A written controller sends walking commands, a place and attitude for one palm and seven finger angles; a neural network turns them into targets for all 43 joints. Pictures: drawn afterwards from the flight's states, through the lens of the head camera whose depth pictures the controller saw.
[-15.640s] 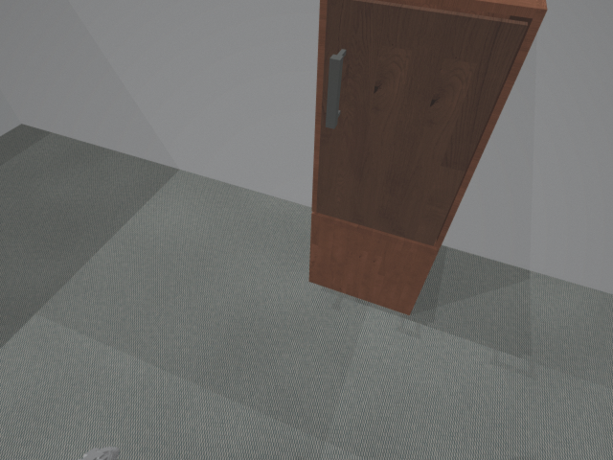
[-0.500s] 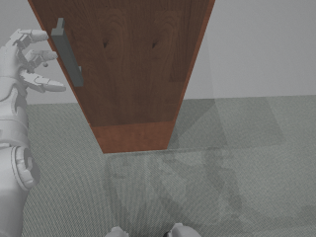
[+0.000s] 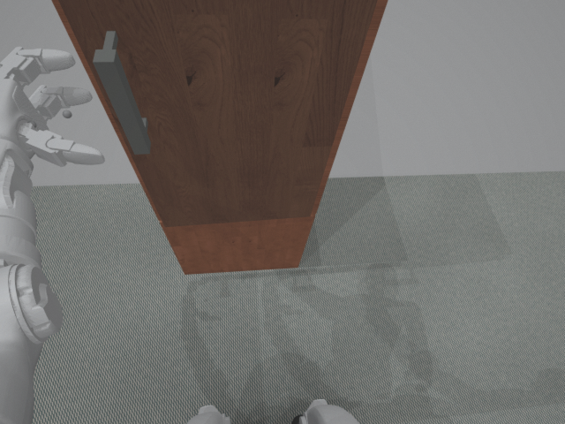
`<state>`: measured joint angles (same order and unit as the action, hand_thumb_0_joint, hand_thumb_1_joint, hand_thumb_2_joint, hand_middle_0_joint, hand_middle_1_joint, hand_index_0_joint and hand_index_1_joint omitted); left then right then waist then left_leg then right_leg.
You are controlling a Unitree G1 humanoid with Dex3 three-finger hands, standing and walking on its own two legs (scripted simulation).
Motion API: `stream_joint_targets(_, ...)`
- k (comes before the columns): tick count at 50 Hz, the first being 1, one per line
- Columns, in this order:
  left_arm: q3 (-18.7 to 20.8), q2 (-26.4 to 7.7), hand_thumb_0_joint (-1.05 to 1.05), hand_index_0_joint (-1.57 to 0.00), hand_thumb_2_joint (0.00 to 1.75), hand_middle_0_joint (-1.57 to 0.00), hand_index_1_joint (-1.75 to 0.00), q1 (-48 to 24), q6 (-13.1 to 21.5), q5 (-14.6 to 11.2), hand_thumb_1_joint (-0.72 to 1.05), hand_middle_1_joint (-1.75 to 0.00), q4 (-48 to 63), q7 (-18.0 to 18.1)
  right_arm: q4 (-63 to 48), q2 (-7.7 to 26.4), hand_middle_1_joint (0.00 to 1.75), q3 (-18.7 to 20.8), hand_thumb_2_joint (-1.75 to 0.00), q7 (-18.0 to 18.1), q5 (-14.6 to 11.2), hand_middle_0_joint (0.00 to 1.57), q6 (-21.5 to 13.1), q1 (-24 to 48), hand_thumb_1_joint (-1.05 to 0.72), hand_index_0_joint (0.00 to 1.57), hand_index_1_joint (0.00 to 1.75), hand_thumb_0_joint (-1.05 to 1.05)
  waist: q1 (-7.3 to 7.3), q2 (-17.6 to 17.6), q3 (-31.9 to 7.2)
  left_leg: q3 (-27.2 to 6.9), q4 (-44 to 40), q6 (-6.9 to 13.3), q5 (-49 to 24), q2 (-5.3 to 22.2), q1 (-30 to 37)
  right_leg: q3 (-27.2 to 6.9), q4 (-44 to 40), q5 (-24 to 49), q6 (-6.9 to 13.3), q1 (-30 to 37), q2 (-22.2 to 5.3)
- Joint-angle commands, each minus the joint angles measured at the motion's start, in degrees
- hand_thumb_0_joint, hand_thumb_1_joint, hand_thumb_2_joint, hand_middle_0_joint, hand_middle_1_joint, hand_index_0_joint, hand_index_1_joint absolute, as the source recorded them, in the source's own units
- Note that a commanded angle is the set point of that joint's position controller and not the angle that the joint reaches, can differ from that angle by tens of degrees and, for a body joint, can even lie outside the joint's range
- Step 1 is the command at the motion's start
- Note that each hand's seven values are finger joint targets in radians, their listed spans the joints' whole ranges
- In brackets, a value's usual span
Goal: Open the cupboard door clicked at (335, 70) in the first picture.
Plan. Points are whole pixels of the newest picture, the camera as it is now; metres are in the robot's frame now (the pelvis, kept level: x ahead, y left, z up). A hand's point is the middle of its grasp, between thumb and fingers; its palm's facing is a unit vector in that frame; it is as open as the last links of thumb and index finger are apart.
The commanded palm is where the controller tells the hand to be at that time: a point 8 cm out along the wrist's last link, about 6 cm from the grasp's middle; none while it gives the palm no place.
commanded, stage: move the hooked fingers beside the handle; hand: left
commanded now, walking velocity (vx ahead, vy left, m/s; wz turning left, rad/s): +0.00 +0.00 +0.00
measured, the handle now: (128, 98) +0.54 +0.17 +0.12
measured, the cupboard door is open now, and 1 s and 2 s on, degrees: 2 2 1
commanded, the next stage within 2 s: slide the fingers in behind the handle in 0.74 s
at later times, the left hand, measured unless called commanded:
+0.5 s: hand (60, 117) +0.49 +0.25 +0.12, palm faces +0.01 -1.00 -0.02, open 14.0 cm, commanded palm +0.48 +0.29 +0.12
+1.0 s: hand (60, 118) +0.49 +0.25 +0.12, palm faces +0.00 -1.00 +0.00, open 14.0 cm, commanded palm +0.47 +0.28 +0.12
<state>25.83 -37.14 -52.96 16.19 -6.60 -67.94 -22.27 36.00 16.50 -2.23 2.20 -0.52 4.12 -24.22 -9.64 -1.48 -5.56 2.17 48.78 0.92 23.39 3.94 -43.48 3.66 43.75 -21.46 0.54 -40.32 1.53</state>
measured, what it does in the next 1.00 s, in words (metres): stands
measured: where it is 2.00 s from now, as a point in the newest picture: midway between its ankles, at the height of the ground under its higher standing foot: outside the picture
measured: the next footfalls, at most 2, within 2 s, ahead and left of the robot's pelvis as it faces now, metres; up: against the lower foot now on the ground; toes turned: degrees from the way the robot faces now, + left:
none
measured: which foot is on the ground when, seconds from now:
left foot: down 0.00-1.00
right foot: down 0.00-1.00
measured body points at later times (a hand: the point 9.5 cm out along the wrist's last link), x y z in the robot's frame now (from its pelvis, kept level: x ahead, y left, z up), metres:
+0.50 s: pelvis -0.01 -0.01 +0.00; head +0.10 +0.01 +0.44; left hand +0.49 +0.30 +0.13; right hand +0.00 -0.28 -0.11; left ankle -0.01 +0.10 -0.70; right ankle -0.01 -0.12 -0.70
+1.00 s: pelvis +0.00 +0.00 +0.00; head +0.10 +0.02 +0.44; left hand +0.49 +0.30 +0.13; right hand +0.00 -0.27 -0.11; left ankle -0.01 +0.10 -0.70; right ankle -0.01 -0.12 -0.70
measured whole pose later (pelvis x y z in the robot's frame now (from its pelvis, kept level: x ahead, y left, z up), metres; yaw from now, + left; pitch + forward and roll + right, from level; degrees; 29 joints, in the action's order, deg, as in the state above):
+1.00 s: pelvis +0.00 +0.00 +0.00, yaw +0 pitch +18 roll -3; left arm 25.5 -37.1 -51.6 15.5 -8.0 -67.0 -23.9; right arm 35.9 16.3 -2.4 2.2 -0.6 4.4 -24.4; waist -9.2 -1.4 -5.8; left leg 2.0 48.7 1.1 23.6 3.8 -43.0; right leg 3.6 43.2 -21.5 0.3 -39.6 1.6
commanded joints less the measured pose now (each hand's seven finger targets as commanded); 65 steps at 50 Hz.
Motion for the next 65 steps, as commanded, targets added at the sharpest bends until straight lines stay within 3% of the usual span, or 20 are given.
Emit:
stream_joint_targets(1,1.3,-15.7,0.00,-0.30,0.30,-0.30,-1.20,-23.1,3.2,-1.8,-0.50,-1.20,12.1,-0.4,-3.3,10.7,0.30,3.7,-0.90,0.5,-0.2,0.20,-0.6,-8.1,-0.90,0.20,0.30,0.00,0.35,-7.6,-24.0,-3.7,-3.6,0.9,-26.7,-2.2,20.6,-1.6,-3.4,23.7,0.1,8.2,1.9)
stream_joint_targets(7,-0.1,-14.0,0.00,-0.30,0.30,-0.30,-1.20,-24.7,3.9,-1.9,-0.50,-1.20,13.0,-0.3,-3.3,10.7,0.30,3.8,-0.90,0.7,-0.2,0.20,-0.8,-7.7,-0.90,0.20,0.30,0.00,-0.32,-8.0,-23.0,-4.1,-4.0,0.9,-23.7,-2.1,21.3,-1.6,-3.8,20.4,0.3,6.4,1.8)
stream_joint_targets(10,2.4,-17.6,0.00,-0.30,0.30,-0.30,-1.20,-25.1,3.7,-1.8,-0.50,-1.20,10.2,-0.1,-2.8,11.0,0.30,3.5,-0.90,1.0,-0.2,0.20,-0.9,-7.9,-0.90,0.20,0.30,0.00,-0.16,-6.5,-21.8,-4.1,-3.9,1.0,-22.3,-2.3,18.8,-2.0,-3.7,20.1,0.2,7.2,1.6)
stream_joint_targets(13,0.2,-15.7,0.00,-0.30,0.30,-0.30,-1.20,-27.3,4.0,-1.7,-0.50,-1.20,11.6,-0.2,-2.9,10.8,0.30,3.4,-0.90,1.1,-0.2,0.20,-1.4,-7.8,-0.90,0.20,0.30,0.00,-0.97,-7.7,-22.5,-3.8,-3.7,1.3,-22.0,-2.5,19.2,-2.3,-3.7,20.4,0.2,6.9,1.6)
stream_joint_targets(15,2.8,-19.3,0.00,-0.30,0.30,-0.30,-1.20,-26.4,4.0,-1.4,-0.50,-1.20,10.6,-0.2,-2.9,11.0,0.30,3.3,-0.90,1.1,-0.2,0.20,-1.4,-7.9,-0.90,0.20,0.30,0.00,-0.11,-7.4,-24.2,-3.8,-3.5,1.1,-22.5,-2.5,18.5,-2.6,-3.4,21.4,0.1,8.8,1.5)
stream_joint_targets(19,3.2,-21.0,0.00,-0.30,0.30,-0.30,-1.20,-25.4,3.3,-1.1,-0.50,-1.20,8.1,-1.1,-3.5,11.1,0.30,3.0,-0.90,1.4,-0.5,0.20,-1.2,-7.7,-0.90,0.20,0.30,0.00,-0.30,-5.4,-22.2,-3.3,-3.6,1.5,-20.7,-2.7,14.7,-3.0,-3.4,22.2,-0.1,10.5,1.4)
stream_joint_targets(23,0.3,-17.0,0.00,-0.30,0.30,-0.30,-1.20,-26.8,3.6,-1.6,-0.50,-1.20,10.3,-2.0,-3.5,11.0,0.30,3.2,-0.90,1.4,-0.3,0.20,-1.3,-8.2,-0.90,0.20,0.30,0.00,-1.26,-7.5,-23.7,-3.7,-3.2,1.3,-22.5,-2.4,18.9,-2.3,-3.4,21.2,0.1,7.2,1.7)
stream_joint_targets(25,2.6,-20.5,0.00,-0.30,0.30,-0.30,-1.20,-28.2,3.3,-1.9,-0.50,-1.20,9.0,-2.1,-3.0,11.6,0.30,3.2,-0.90,1.6,-0.4,0.20,-1.3,-8.4,-0.90,0.20,0.30,0.00,-1.25,-6.6,-23.2,-3.8,-3.3,1.3,-20.1,-2.3,17.0,-2.6,-3.7,19.5,-0.1,7.5,1.6)
stream_joint_targets(27,0.5,-18.1,0.00,-0.30,0.30,-0.30,-1.20,-28.5,3.1,-1.6,-0.50,-1.20,9.2,-2.3,-3.0,11.3,0.30,3.1,-0.90,1.6,-0.4,0.20,-1.5,-8.4,-0.90,0.20,0.30,0.00,-1.63,-8.0,-22.6,-3.8,-3.3,1.3,-20.0,-2.3,17.6,-2.5,-3.8,18.9,-0.1,6.2,1.6)
stream_joint_targets(36,4.0,-21.5,0.00,-0.30,0.30,-0.30,-1.20,-25.3,3.2,-1.4,-0.50,-1.20,11.8,-2.0,-3.4,11.3,0.30,3.4,-0.90,1.0,0.0,0.20,-0.9,-9.1,-0.90,0.20,0.30,0.00,0.54,-10.1,-26.5,-3.9,-3.0,0.9,-26.2,-2.2,20.2,-2.0,-3.0,23.1,0.2,8.3,1.9)
stream_joint_targets(39,2.6,-18.4,0.00,-0.30,0.30,-0.30,-1.20,-23.1,3.2,-2.2,-0.50,-1.20,12.4,-2.1,-3.6,11.0,0.30,3.5,-0.90,0.8,0.0,0.20,-0.6,-8.7,-0.90,0.20,0.30,0.00,0.48,-9.5,-26.0,-3.9,-3.1,0.8,-27.8,-2.0,21.4,-1.7,-3.1,23.8,0.2,7.8,2.1)
stream_joint_targets(42,3.7,-20.1,0.00,-0.30,0.30,-0.30,-1.20,-23.0,2.6,-2.2,-0.50,-1.20,11.8,-2.3,-3.7,11.3,0.30,3.6,-0.90,0.9,-0.3,0.20,-0.4,-8.6,-0.90,0.20,0.30,0.00,0.39,-7.4,-24.2,-3.6,-3.5,1.1,-25.4,-2.2,18.9,-1.9,-3.4,23.4,0.1,9.0,1.9)
stream_joint_targets(44,1.8,-17.3,0.00,-0.30,0.30,-0.30,-1.20,-23.9,3.1,-2.3,-0.50,-1.20,14.5,-2.1,-3.7,10.9,0.30,3.6,-0.90,0.8,-0.1,0.20,-0.4,-8.5,-0.90,0.20,0.30,0.00,0.39,-10.6,-25.4,-4.0,-3.4,0.8,-28.1,-2.0,22.4,-1.5,-3.1,23.4,0.3,7.1,2.0)
stream_joint_targets(46,-0.3,-13.5,0.00,-0.30,0.30,-0.30,-1.20,-23.0,2.9,-2.9,-0.50,-1.20,13.2,-1.9,-3.3,10.8,0.30,3.8,-0.90,0.6,-0.1,0.20,-0.6,-8.5,-0.90,0.20,0.30,0.00,-0.62,-7.7,-23.2,-4.4,-3.4,0.7,-27.6,-1.6,23.0,-1.1,-3.6,21.7,0.2,4.9,2.2)
stream_joint_targets(49,1.4,-15.1,0.00,-0.30,0.30,-0.30,-1.20,-24.0,3.1,-3.2,-0.50,-1.20,13.4,-1.3,-3.0,11.0,0.30,3.9,-0.90,0.6,0.0,0.20,-0.7,-8.3,-0.90,0.20,0.30,0.00,-0.13,-7.9,-24.4,-4.3,-3.5,0.8,-27.2,-1.9,22.5,-1.4,-3.4,22.4,0.3,6.4,2.0)
stream_joint_targets(51,-0.4,-13.0,0.00,-0.30,0.30,-0.30,-1.20,-24.3,2.9,-2.5,-0.50,-1.20,13.2,-0.8,-2.9,10.6,0.30,3.8,-0.90,0.5,0.0,0.20,-0.8,-8.1,-0.90,0.20,0.30,0.00,-0.31,-7.9,-23.1,-4.6,-3.5,0.7,-27.2,-1.9,22.2,-1.1,-3.2,21.9,0.3,5.5,1.9)
stream_joint_targets(54,-0.2,-12.0,0.00,-0.30,0.30,-0.30,-1.20,-24.0,3.8,-2.4,-0.50,-1.20,17.2,0.6,-3.1,10.2,0.30,4.1,-0.90,0.1,0.3,0.20,-1.1,-8.0,-0.90,0.20,0.30,0.00,0.74,-11.5,-27.4,-5.1,-3.0,0.0,-32.6,-1.6,26.8,-1.0,-2.6,22.9,0.5,5.1,1.9)
stream_joint_targets(56,-1.3,-9.8,0.00,-0.30,0.30,-0.30,-1.20,-23.5,3.3,-2.8,-0.50,-1.20,15.6,1.3,-2.9,10.1,0.30,4.1,-0.90,-0.1,0.2,0.20,-1.1,-7.4,-0.90,0.20,0.30,0.00,0.08,-9.1,-24.0,-5.0,-3.2,0.1,-30.5,-1.5,25.2,-0.7,-3.0,22.1,0.4,4.5,2.1)
stream_joint_targets(58,0.2,-11.7,0.00,-0.30,0.30,-0.30,-1.20,-23.6,3.1,-2.6,-0.50,-1.20,14.7,2.0,-3.1,10.4,0.30,3.9,-0.90,0.0,0.2,0.20,-1.1,-7.5,-0.90,0.20,0.30,0.00,0.42,-6.3,-23.6,-4.7,-3.4,0.5,-28.1,-1.9,22.4,-0.9,-2.8,22.2,0.5,6.6,2.0)
stream_joint_targets(65,-0.9,-10.2,0.00,-0.30,0.30,-0.30,-1.20,-26.2,3.9,-1.4,-0.50,-1.20,14.9,4.1,-3.3,9.9,0.30,3.9,-0.90,-0.2,0.2,0.20,-1.6,-6.7,-0.90,0.20,0.30,0.00,-0.03,-7.0,-23.7,-4.3,-3.6,0.5,-25.2,-2.2,21.3,-1.4,-2.7,21.7,0.3,7.1,1.7)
